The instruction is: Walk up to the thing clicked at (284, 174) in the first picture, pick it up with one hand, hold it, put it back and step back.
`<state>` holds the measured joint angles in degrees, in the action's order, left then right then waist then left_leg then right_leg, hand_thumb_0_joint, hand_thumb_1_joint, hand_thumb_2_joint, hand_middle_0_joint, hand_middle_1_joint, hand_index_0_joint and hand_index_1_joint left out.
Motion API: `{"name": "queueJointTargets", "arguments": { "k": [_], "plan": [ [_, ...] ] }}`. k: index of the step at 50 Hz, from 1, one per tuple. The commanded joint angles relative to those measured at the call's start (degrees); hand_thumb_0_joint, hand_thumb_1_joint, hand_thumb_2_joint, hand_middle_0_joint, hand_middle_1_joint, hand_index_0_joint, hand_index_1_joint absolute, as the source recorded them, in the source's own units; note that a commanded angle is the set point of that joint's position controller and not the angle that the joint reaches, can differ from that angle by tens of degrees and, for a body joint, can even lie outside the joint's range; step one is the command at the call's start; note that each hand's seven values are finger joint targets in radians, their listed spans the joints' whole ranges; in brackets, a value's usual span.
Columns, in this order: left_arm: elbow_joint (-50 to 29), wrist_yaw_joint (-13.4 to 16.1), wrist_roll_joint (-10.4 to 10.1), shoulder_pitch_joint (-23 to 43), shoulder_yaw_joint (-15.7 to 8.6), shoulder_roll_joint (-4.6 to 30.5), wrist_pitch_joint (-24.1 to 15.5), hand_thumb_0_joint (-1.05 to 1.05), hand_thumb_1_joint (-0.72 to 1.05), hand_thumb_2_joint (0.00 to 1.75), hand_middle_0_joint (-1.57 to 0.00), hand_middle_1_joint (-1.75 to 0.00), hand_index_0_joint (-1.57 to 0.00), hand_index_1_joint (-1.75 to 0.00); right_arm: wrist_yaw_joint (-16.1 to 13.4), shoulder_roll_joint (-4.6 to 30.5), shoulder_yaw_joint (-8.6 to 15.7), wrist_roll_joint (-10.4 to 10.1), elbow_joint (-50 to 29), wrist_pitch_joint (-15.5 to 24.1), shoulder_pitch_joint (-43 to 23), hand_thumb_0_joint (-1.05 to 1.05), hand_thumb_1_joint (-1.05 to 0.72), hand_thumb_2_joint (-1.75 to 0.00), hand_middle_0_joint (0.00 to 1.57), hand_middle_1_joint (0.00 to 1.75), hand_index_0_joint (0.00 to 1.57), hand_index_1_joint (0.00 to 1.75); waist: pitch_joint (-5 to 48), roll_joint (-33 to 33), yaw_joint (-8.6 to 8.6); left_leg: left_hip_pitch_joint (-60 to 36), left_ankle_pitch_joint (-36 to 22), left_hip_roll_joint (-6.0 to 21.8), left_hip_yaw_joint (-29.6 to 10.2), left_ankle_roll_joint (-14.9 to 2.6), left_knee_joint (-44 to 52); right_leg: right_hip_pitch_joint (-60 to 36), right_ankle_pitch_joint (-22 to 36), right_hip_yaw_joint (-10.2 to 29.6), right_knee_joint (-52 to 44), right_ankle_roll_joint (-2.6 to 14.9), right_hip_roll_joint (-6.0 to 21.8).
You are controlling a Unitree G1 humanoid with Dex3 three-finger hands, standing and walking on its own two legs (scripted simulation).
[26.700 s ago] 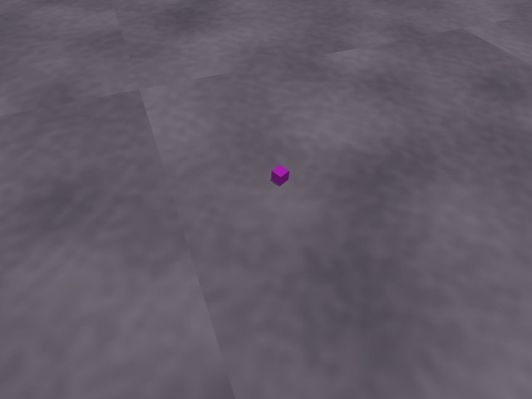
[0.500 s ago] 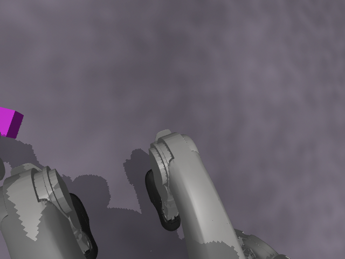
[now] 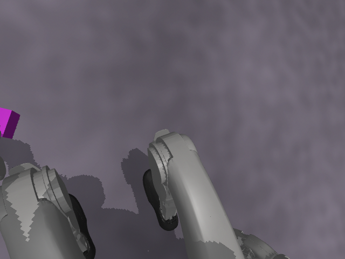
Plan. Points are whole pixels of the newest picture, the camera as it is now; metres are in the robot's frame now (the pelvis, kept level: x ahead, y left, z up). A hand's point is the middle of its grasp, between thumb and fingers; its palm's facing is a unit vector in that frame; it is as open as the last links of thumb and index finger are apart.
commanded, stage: rise first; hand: left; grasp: from above
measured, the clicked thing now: out of the picture +0.43 +0.29 -0.30
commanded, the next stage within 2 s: approach in 0.04 s
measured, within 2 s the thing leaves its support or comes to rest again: neither
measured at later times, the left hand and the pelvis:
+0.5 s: hand out of the picture +0.44 +0.29 -0.21, palm faces -0.07 -0.47 -0.88, open 14.4 cm; pelvis +0.00 +0.00 +0.00, yaw +0 degrees
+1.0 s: hand out of the picture +0.41 +0.34 -0.20, palm faces -0.06 -0.43 -0.90, open 14.3 cm; pelvis +0.00 +0.00 +0.00, yaw +1 degrees
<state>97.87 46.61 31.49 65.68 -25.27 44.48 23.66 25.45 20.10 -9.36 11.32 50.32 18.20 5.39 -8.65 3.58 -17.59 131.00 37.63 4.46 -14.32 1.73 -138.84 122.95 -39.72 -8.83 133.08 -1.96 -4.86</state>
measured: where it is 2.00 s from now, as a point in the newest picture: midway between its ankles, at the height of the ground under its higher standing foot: (124, 224)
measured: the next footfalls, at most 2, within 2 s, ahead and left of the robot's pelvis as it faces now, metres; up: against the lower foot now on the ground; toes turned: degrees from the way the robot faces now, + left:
none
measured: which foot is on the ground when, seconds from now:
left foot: down 0.00-1.00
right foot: down 0.00-1.00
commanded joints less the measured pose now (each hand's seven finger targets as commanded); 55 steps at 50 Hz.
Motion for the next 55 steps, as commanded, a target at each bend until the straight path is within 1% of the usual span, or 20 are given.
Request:
{"name": "queueJointTargets", "arguments": {
  "k": [1, 3, 4, 5, 7, 10, 11, 12, 15, 22, 25, 26, 30, 35, 38, 41, 47, 49, 53, 55],
  "plan": [
    [-5.3, 2.0, 0.4, 14.1, 0.7, 11.4, 0.4, 0.0, -0.61, 1.07, -0.08, -0.94, -0.04, -0.99, 0.3, 17.6, 4.0, -0.7, 1.1, 0.0, 13.7, 0.0, -0.9, -0.9, 0.2, 0.3, 0.2, 0.3, 40.5, -22.5, -1.95, -31.1, -8.5, 1.0, 5.0, -1.63, 12.6, -18.6, 17.2, -5.0, -14.5, 1.92, -0.6],
    [-5.6, 1.6, 0.9, 15.8, 2.5, 11.8, 0.7, 0.0, -0.59, 1.05, -0.08, -0.97, -0.05, -1.01, 0.3, 17.1, 3.8, -0.3, 2.0, 0.0, 12.3, 0.0, -0.9, -0.9, 0.2, 0.3, 0.2, 0.3, 37.1, -21.9, -2.72, -28.0, -5.7, 0.6, 5.6, -2.05, 12.3, -17.7, 14.6, -4.6, -14.8, 1.73, -0.4],
    [-4.2, 1.6, 1.6, 12.7, 1.0, 12.1, 0.6, 0.0, -0.61, 1.07, -0.08, -0.94, -0.04, -0.99, 0.2, 17.3, 4.0, -0.8, 1.6, -0.3, 13.7, 0.0, -0.9, -0.9, 0.2, 0.3, 0.2, 0.3, 39.1, -22.5, -1.75, -29.0, -6.6, 0.6, 5.4, -1.84, 12.9, -18.2, 14.9, -4.6, -15.0, 2.07, -0.8],
    [-5.4, 1.6, 1.4, 14.2, 1.6, 11.8, 0.7, 0.0, -0.59, 1.05, -0.08, -0.95, -0.04, -0.99, 0.3, 16.8, 3.8, -0.9, 1.4, -0.5, 13.2, 0.0, -0.9, -0.9, 0.2, 0.3, 0.2, 0.3, 39.0, -22.9, -1.32, -29.1, -6.3, 0.6, 5.4, -1.74, 12.8, -17.6, 14.4, -4.5, -14.7, 2.21, -0.6],
    [-4.3, 1.4, 1.7, 14.9, 2.8, 10.3, 0.8, 0.0, -0.59, 1.06, -0.08, -0.95, -0.04, -0.99, 0.4, 16.5, 3.4, -0.6, 1.2, -0.4, 13.7, 0.0, -0.9, -0.9, 0.2, 0.3, 0.2, 0.3, 38.7, -22.4, -2.49, -29.7, -7.3, 0.8, 5.0, -1.71, 12.6, -16.9, 15.5, -5.0, -14.2, 2.18, -0.7],
    [-6.0, 1.1, 0.9, 17.6, 3.7, 10.8, 0.2, 0.0, -0.58, 1.05, -0.09, -0.93, -0.05, -0.98, 0.2, 16.7, 3.6, -0.5, 1.6, -0.3, 12.6, 0.0, -0.9, -0.89, 0.2, 0.3, 0.2, 0.3, 37.1, -22.4, -3.3, -28.0, -5.6, 0.4, 5.5, -1.95, 12.5, -16.8, 14.0, -4.9, -14.5, 1.91, -0.6],
    [-4.3, 1.4, 0.8, 16.9, 2.4, 11.2, 0.1, 0.0, -0.6, 1.07, -0.09, -0.93, -0.04, -0.98, 0.0, 17.5, 3.9, -0.8, 1.3, -0.2, 13.9, 0.0, -0.9, -0.89, 0.2, 0.3, 0.2, 0.3, 38.2, -21.1, -3.63, -27.9, -5.9, 0.6, 5.1, -2.03, 12.4, -17.7, 14.1, -4.5, -15.3, 1.94, -1.0],
    [-5.5, 1.0, 0.9, 18.6, 4.1, 10.5, 0.1, 0.0, -0.59, 1.07, -0.09, -0.93, -0.04, -0.98, 0.1, 16.7, 3.4, -0.4, 1.4, -0.1, 13.4, 0.0, -0.9, -0.89, 0.2, 0.3, 0.2, 0.3, 37.8, -21.1, -4.14, -27.3, -5.9, 0.3, 5.6, -2.07, 11.9, -17.2, 13.8, -4.3, -15.3, 1.79, -0.7],
    [-4.4, 0.6, 0.4, 21.4, 5.9, 8.7, -0.3, 0.0, -0.58, 1.05, -0.09, -0.94, -0.05, -0.98, -0.3, 16.6, 3.4, 0.0, 2.1, 0.3, 13.2, 0.0, -0.9, -0.89, 0.2, 0.3, 0.2, 0.3, 38.2, -20.2, -5.56, -26.6, -4.8, -0.2, 6.0, -2.09, 11.3, -17.4, 11.8, -3.9, -16.3, 1.6, -0.8],
    [-1.6, 2.9, 1.8, 25.9, 6.9, 8.0, 0.4, 0.0, -0.61, 1.1, -0.09, -0.92, -0.03, -0.98, -0.2, 17.9, 3.4, 0.7, 3.5, 0.8, 15.5, 0.0, -0.9, -0.9, 0.2, 0.3, 0.2, 0.3, 39.3, -23.5, -7.03, -32.3, -4.5, 0.3, 3.0, -1.29, 13.4, -15.3, 13.4, -5.8, -15.0, 1.96, -0.2],
    [-0.5, 4.7, 1.7, 26.1, 5.6, 9.3, 1.3, 0.0, -0.61, 1.1, -0.09, -0.92, -0.03, -0.98, 0.1, 18.3, 3.5, 1.0, 3.1, 0.8, 15.4, 0.0, -0.9, -0.9, 0.2, 0.3, 0.2, 0.3, 38.3, -24.1, -6.69, -32.0, -5.8, 0.2, 3.7, -1.39, 13.3, -17.6, 15.3, -5.4, -15.4, 1.64, -0.5],
    [-1.0, 5.4, 0.4, 26.0, 5.2, 9.4, 1.7, 0.0, -0.61, 1.1, -0.09, -0.91, -0.03, -0.98, 0.3, 18.3, 3.3, 1.1, 2.7, 0.7, 14.7, 0.0, -0.9, -0.9, 0.2, 0.3, 0.2, 0.3, 37.4, -23.3, -6.41, -32.1, -6.2, 0.2, 3.6, -1.57, 12.8, -18.2, 15.9, -5.8, -14.8, 1.36, 0.0],
    [-1.7, 7.1, -1.2, 22.0, 2.4, 13.9, 3.5, 0.0, -0.61, 1.08, -0.09, -0.92, -0.03, -0.98, 0.8, 18.6, 3.0, 1.1, 1.2, -0.3, 12.8, 0.0, -0.9, -0.9, 0.2, 0.3, 0.2, 0.3, 37.1, -21.1, -4.22, -27.9, -7.9, -0.4, 5.9, -2.87, 10.2, -23.2, 17.7, -4.5, -15.7, 0.19, -0.2],
    [-5.7, 6.0, -2.4, 18.0, 1.1, 16.3, 4.8, 0.0, -0.61, 1.06, -0.09, -0.91, -0.04, -0.96, 1.4, 18.0, 2.5, 0.2, -0.3, -2.2, 11.4, 0.0, -0.9, -0.9, 0.2, 0.3, 0.2, 0.3, 39.3, -21.0, -2.45, -27.0, -10.4, -0.2, 6.7, -3.41, 9.4, -25.2, 20.2, -4.2, -15.8, -0.38, -0.5],
    [-8.5, 4.5, -1.0, 14.4, -1.0, 18.2, 5.0, 0.0, -0.59, 1.04, -0.09, -0.92, -0.05, -0.97, 1.4, 17.1, 2.9, -0.8, -0.2, -3.3, 12.4, 0.0, -0.9, -0.89, 0.2, 0.3, 0.2, 0.3, 43.0, -21.7, -0.5, -25.7, -11.0, 0.0, 7.2, -3.19, 10.1, -27.0, 20.2, -3.4, -16.6, 0.12, -1.1],
    [-11.0, 2.3, -2.0, 16.4, -0.8, 16.2, 5.0, 0.0, -0.58, 1.04, -0.09, -0.91, -0.05, -0.96, 1.3, 16.8, 3.6, -1.0, 0.2, -3.7, 13.5, 0.0, -0.9, -0.89, 0.2, 0.3, 0.2, 0.3, 43.8, -22.3, -1.76, -25.5, -10.7, 0.3, 7.3, -2.93, 10.3, -26.6, 19.7, -3.0, -16.5, 0.31, -1.3],
    [-9.1, -1.3, -2.0, 25.2, 9.3, 4.5, 3.5, 0.0, -0.55, 1.03, -0.09, -0.93, -0.06, -0.96, 0.2, 16.9, 4.7, -1.3, 2.4, -2.8, 14.2, 0.0, -0.89, -0.89, 0.2, 0.3, 0.2, 0.3, 40.6, -22.9, -7.77, -29.6, -2.9, 0.5, 4.4, -1.28, 12.3, -15.0, 10.0, -4.7, -15.3, 1.99, -1.4],
    [-7.3, -1.7, -2.0, 26.8, 11.2, 0.9, 2.7, 0.0, -0.55, 1.03, -0.09, -0.94, -0.06, -0.97, -0.2, 17.3, 5.1, -1.2, 3.5, -2.2, 14.3, 0.0, -0.89, -0.89, 0.2, 0.3, 0.2, 0.3, 39.1, -22.0, -9.08, -31.0, -1.6, 0.3, 3.0, -1.05, 13.2, -11.6, 9.1, -5.8, -14.7, 2.31, -0.9],
    [-1.3, -1.4, -0.9, 25.6, 12.0, -0.2, 1.4, 0.0, -0.6, 1.08, -0.09, -0.92, -0.04, -0.97, -0.7, 18.4, 5.3, -1.4, 4.9, -1.2, 14.2, 0.0, -0.89, -0.89, 0.2, 0.3, 0.2, 0.3, 34.8, -21.0, -8.65, -31.3, 0.0, -0.3, 1.7, -1.06, 14.7, -8.8, 8.1, -6.3, -14.8, 2.78, -0.6],
    [0.5, -0.5, 0.7, 24.7, 11.1, 2.7, 1.3, 0.0, -0.6, 1.09, -0.09, -0.91, -0.05, -0.96, -0.7, 18.3, 4.5, -1.1, 4.6, -0.8, 13.8, 0.0, -0.88, -0.89, 0.2, 0.3, 0.2, 0.3, 33.2, -21.3, -7.68, -30.6, -0.7, -0.4, 1.9, -1.29, 14.7, -9.6, 9.1, -6.1, -15.0, 2.71, -0.4]
  ]
}}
